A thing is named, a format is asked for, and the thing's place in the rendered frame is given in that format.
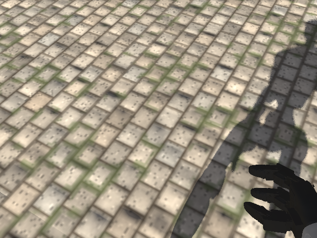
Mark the right robot forearm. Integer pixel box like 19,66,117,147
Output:
301,222,317,238

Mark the robot right hand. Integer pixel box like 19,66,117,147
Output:
244,163,317,238

